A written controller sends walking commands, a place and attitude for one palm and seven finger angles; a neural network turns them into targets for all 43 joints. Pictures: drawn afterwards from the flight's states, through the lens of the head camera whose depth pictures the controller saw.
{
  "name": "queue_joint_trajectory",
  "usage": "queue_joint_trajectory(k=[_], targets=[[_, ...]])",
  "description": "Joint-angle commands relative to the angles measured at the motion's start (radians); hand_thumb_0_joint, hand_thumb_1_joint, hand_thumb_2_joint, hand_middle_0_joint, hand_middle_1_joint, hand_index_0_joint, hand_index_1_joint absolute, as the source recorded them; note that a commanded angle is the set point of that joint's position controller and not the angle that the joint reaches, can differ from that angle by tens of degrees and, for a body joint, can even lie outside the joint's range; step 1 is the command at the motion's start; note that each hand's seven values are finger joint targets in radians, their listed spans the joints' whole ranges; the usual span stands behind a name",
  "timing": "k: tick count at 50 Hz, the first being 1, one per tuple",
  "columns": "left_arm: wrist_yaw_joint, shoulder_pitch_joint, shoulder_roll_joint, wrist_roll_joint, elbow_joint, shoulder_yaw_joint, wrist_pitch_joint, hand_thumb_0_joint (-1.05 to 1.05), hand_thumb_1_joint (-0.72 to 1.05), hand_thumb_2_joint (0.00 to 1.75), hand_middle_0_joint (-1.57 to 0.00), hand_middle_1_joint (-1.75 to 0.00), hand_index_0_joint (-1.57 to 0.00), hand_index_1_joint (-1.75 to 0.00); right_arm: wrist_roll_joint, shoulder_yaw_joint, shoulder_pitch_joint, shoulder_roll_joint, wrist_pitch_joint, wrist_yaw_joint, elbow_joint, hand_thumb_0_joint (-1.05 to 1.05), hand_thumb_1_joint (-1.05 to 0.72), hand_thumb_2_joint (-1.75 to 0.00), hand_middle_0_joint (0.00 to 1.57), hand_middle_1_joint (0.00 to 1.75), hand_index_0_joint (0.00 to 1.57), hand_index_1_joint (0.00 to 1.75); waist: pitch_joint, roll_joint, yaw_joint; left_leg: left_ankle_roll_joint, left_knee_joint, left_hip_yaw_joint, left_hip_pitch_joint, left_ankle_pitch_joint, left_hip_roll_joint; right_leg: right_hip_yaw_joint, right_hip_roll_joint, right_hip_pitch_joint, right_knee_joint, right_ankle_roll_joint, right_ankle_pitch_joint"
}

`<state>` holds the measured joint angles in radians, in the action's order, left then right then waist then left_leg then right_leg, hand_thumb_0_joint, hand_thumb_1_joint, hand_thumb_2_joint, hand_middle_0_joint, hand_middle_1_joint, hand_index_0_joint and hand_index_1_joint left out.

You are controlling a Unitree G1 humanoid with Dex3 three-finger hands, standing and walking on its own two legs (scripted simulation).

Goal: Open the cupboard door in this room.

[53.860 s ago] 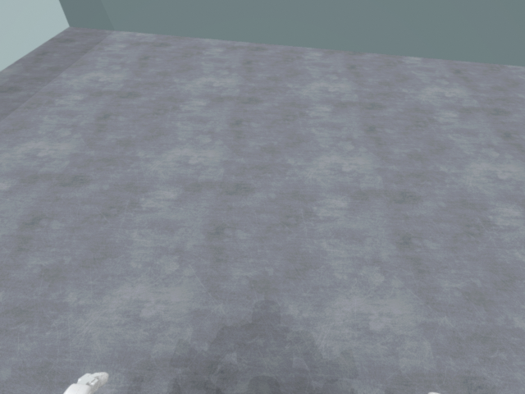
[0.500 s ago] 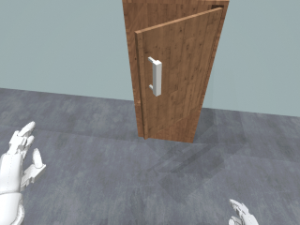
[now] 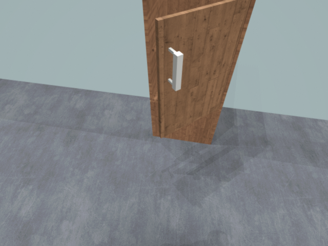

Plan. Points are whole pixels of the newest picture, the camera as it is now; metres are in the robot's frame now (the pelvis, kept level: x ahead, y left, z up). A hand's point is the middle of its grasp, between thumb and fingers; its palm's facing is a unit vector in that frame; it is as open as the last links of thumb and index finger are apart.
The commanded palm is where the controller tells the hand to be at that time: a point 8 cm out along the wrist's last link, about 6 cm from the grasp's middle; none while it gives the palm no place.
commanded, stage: let the arm hang, fingers relaxed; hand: left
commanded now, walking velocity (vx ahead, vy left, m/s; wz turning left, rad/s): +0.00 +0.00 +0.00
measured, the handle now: (173, 69) +0.67 +0.01 +0.06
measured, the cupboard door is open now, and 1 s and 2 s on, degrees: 43 43 43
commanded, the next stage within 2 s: look to check the result in 0.54 s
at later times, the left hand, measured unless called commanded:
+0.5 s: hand out of the picture +0.02 +0.17 -0.17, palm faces +0.03 -0.98 -0.19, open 7.4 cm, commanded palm none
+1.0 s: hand out of the picture +0.06 +0.20 -0.17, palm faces +0.01 -0.97 -0.25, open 7.4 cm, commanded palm none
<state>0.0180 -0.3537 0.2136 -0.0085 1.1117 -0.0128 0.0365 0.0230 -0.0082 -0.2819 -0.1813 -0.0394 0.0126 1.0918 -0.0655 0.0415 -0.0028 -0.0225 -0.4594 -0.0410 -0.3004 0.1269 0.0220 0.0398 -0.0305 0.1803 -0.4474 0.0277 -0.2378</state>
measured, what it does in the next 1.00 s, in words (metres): stands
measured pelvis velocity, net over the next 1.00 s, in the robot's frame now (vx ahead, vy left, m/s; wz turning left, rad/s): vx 0.04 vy -0.01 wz -0.01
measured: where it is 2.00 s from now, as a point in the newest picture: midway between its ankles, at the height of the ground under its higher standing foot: outside the picture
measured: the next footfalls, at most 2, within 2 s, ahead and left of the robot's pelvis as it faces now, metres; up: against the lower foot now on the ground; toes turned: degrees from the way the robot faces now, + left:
none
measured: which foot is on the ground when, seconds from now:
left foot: down 0.00-1.00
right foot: down 0.00-1.00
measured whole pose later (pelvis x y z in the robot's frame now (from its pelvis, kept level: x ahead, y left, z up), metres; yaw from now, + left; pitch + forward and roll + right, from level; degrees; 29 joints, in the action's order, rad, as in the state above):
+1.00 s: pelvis +0.04 -0.01 +0.01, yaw -1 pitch -2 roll +0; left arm 0.03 -0.23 0.21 0.00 1.14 -0.01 -0.01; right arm 0.02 -0.01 -0.18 -0.22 0.00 0.02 1.14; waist -0.06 0.02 0.00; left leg -0.02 -0.39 -0.03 -0.20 0.16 0.03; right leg 0.02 -0.02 0.09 -0.38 0.03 -0.26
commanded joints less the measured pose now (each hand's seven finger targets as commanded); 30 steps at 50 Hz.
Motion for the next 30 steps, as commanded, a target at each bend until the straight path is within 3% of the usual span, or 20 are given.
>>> queue_joint_trajectory(k=[1, 12, 21, 22, 25, 27, 30], targets=[[0.006, 0.005, 0.104, -0.003, -0.032, -0.023, -0.032, 0.0, 0.9, 0.9, -0.2, -0.3, -0.2, -0.3, 0.0, -0.028, -0.036, -0.116, 0.019, 0.015, -0.022, 0.0, -0.9, -0.9, 0.2, 0.3, 0.2, 0.3, -0.019, -0.072, 0.018, -0.018, 0.112, -0.112, 0.058, 0.237, -0.085, -0.123, 0.11, 0.146, 0.163, 0.04, -0.276], [0.014, -0.044, 0.082, -0.004, 0.004, -0.023, -0.036, 0.0, 0.9, 0.9, -0.2, -0.3, -0.2, -0.3, -0.001, -0.023, -0.042, -0.096, 0.034, 0.019, 0.01, 0.0, -0.9, -0.9, 0.2, 0.3, 0.2, 0.3, -0.036, 0.004, -0.005, -0.029, 0.191, -0.148, 0.003, 0.244, -0.104, -0.098, 0.098, 0.071, 0.098, 0.029, -0.147], [0.015, -0.015, 0.066, -0.003, 0.002, -0.021, -0.048, 0.0, 0.9, 0.9, -0.2, -0.3, -0.2, -0.3, -0.003, -0.022, -0.027, -0.075, 0.04, 0.017, 0.014, 0.0, -0.9, -0.9, 0.2, 0.3, 0.2, 0.3, -0.026, -0.021, 0.007, -0.016, 0.155, -0.105, 0.052, 0.13, -0.083, -0.111, 0.119, 0.077, 0.129, 0.027, -0.107], [0.015, -0.012, 0.074, -0.003, -0.001, -0.023, -0.052, 0.0, 0.9, 0.9, -0.2, -0.3, -0.2, -0.3, -0.004, -0.023, -0.03, -0.081, 0.042, 0.018, 0.011, 0.0, -0.9, -0.9, 0.2, 0.3, 0.2, 0.3, -0.009, -0.047, 0.008, -0.017, 0.141, -0.098, 0.07, 0.095, -0.084, -0.11, 0.118, 0.067, 0.131, 0.029, -0.091], [0.016, 0.004, 0.07, -0.001, -0.002, -0.02, -0.055, 0.0, 0.9, 0.9, -0.2, -0.3, -0.2, -0.3, -0.004, -0.02, -0.019, -0.079, 0.045, 0.018, 0.016, 0.0, -0.9, -0.9, 0.2, 0.3, 0.2, 0.3, -0.009, -0.031, 0.012, -0.014, 0.124, -0.089, 0.092, 0.031, -0.085, -0.111, 0.126, 0.067, 0.135, 0.025, -0.049], [0.017, 0.009, 0.082, -0.002, -0.004, -0.023, -0.059, 0.0, 0.9, 0.9, -0.2, -0.3, -0.2, -0.3, -0.007, -0.024, -0.01, -0.093, 0.047, 0.019, 0.012, 0.0, -0.9, -0.9, 0.2, 0.3, 0.2, 0.3, 0.006, -0.055, 0.011, -0.015, 0.111, -0.084, 0.109, -0.013, -0.088, -0.11, 0.127, 0.051, 0.138, 0.025, -0.016], [0.017, 0.023, 0.08, 0.0, -0.001, -0.021, -0.059, 0.0, 0.9, 0.9, -0.2, -0.3, -0.2, -0.3, -0.005, -0.021, 0.003, -0.099, 0.048, 0.021, 0.017, 0.0, -0.9, -0.9, 0.2, 0.3, 0.2, 0.3, 0.003, -0.026, 0.014, -0.015, 0.115, -0.089, 0.118, -0.032, -0.095, -0.111, 0.126, 0.042, 0.136, 0.025, 0.007]])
